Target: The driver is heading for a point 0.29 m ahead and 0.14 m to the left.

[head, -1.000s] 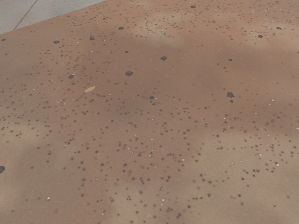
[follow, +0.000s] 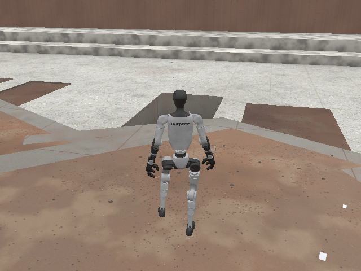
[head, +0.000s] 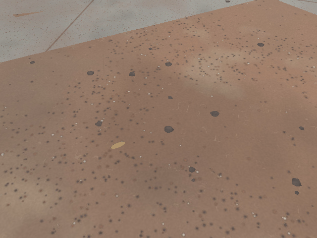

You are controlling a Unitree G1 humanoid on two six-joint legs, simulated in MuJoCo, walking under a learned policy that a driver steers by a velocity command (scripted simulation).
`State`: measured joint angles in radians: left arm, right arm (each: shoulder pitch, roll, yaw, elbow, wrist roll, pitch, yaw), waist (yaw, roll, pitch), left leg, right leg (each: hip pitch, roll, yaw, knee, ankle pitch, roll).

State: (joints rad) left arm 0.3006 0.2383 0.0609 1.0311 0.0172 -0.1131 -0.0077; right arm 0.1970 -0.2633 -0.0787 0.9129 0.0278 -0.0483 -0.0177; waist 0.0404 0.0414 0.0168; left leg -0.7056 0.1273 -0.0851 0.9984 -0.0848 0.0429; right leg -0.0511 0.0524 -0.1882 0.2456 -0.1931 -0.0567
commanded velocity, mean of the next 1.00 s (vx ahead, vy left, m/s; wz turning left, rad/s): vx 0.18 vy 0.00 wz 0.19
